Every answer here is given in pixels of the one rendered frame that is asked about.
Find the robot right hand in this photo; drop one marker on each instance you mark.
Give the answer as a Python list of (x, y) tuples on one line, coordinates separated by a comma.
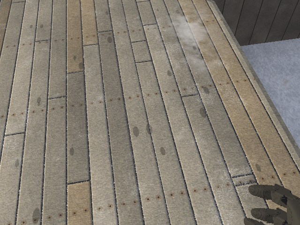
[(279, 195)]

